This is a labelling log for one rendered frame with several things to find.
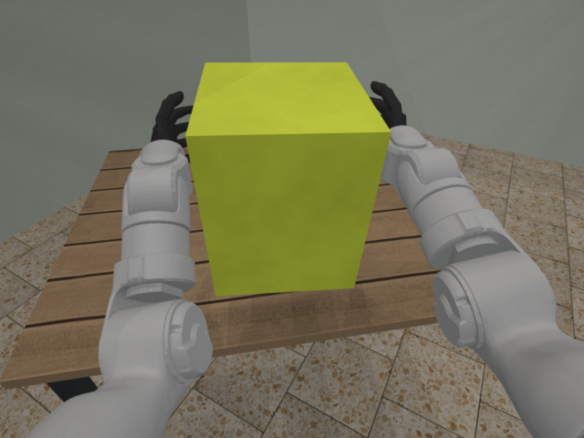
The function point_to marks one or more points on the left robot upper arm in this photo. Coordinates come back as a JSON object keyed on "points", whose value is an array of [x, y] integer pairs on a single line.
{"points": [[149, 355]]}

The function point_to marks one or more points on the table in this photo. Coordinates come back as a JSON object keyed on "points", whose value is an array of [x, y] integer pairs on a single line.
{"points": [[59, 345]]}

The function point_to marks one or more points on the right robot forearm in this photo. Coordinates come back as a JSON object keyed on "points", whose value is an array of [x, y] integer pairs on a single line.
{"points": [[452, 223]]}

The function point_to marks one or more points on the left robot forearm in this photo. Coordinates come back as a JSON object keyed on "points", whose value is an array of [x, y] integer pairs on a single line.
{"points": [[155, 261]]}

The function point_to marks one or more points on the left robot hand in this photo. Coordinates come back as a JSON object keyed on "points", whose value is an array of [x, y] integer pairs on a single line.
{"points": [[164, 128]]}

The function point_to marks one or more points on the right robot hand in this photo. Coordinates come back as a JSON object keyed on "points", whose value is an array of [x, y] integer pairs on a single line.
{"points": [[390, 107]]}

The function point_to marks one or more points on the carton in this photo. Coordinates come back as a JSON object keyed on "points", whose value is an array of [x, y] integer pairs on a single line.
{"points": [[286, 161]]}

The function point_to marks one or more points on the right robot upper arm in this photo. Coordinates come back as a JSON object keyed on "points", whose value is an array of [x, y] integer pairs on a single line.
{"points": [[500, 306]]}

